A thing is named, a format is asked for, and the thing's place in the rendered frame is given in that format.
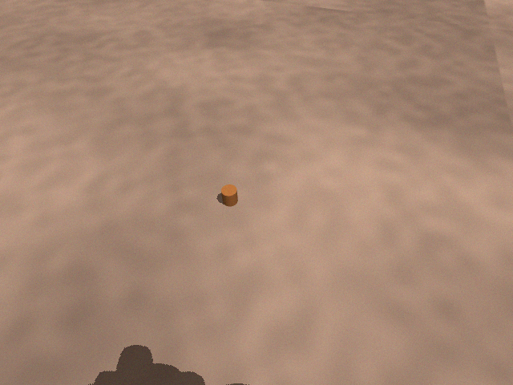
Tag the can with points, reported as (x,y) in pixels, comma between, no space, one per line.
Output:
(229,195)

